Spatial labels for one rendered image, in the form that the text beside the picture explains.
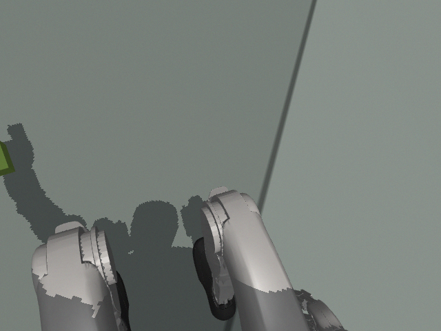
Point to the right robot hand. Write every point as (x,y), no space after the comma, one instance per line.
(319,317)

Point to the right robot foot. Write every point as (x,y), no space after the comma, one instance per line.
(222,312)

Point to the left robot foot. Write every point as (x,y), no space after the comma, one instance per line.
(124,304)

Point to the small box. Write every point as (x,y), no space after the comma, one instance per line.
(6,165)

